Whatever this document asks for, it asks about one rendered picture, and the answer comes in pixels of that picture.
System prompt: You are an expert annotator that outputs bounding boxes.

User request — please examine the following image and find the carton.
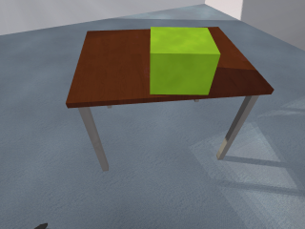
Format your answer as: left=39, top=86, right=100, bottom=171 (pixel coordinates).
left=150, top=27, right=221, bottom=95

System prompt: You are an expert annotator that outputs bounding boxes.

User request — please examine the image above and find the table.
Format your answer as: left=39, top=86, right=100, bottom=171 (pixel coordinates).
left=66, top=27, right=274, bottom=172

